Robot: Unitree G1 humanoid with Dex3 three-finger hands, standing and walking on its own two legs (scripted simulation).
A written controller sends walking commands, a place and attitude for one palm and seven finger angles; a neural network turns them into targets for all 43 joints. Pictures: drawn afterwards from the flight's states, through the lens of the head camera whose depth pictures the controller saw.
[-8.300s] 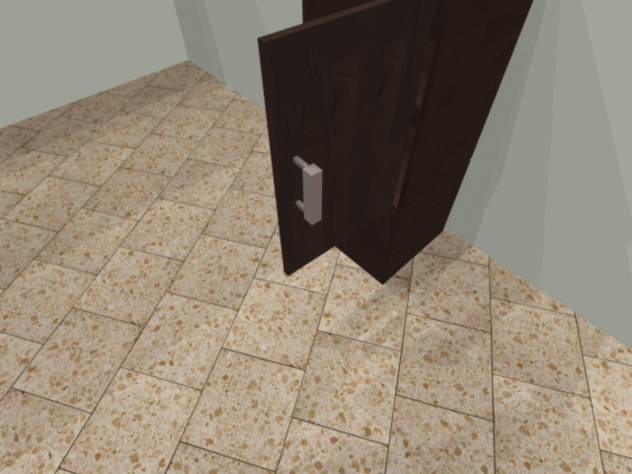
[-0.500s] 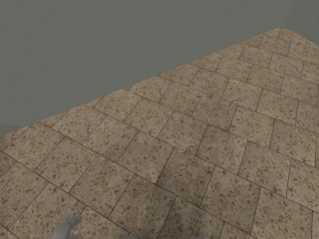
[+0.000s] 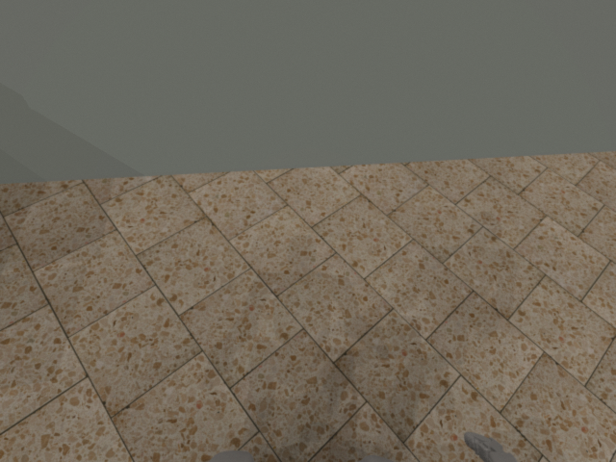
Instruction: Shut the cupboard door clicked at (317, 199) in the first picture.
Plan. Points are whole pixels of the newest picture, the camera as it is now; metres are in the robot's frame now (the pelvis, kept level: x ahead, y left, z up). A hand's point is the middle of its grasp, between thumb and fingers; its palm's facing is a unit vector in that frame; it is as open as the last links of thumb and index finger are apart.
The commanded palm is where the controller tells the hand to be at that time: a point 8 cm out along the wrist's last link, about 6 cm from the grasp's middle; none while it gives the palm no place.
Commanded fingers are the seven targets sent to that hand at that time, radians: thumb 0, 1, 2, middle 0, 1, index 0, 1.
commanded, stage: walk to a spot facing it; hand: left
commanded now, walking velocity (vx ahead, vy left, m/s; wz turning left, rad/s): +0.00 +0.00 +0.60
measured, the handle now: out of the picture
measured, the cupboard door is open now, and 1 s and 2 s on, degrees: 86 86 86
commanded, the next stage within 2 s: none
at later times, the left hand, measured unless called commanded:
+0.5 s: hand out of the picture +0.08 +0.17 -0.13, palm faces +0.23 -0.93 -0.27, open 7.4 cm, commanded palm none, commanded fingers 0.00 0.90 0.90 -0.20 -0.30 -0.20 -0.30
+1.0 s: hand out of the picture -0.08 +0.22 -0.17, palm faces +0.59 -0.77 -0.23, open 7.4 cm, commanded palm none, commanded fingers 0.00 0.90 0.90 -0.20 -0.30 -0.20 -0.30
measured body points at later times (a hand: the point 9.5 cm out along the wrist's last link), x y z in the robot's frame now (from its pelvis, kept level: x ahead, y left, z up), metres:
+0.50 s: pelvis +0.01 -0.05 +0.01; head +0.06 -0.06 +0.46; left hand +0.07 +0.22 -0.11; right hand +0.12 -0.30 -0.14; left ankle -0.03 +0.07 -0.66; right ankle +0.03 -0.16 -0.72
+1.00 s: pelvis +0.05 +0.03 +0.01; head +0.06 +0.07 +0.45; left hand -0.11 +0.26 -0.15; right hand +0.30 -0.11 -0.10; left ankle -0.01 +0.10 -0.72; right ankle +0.09 -0.12 -0.64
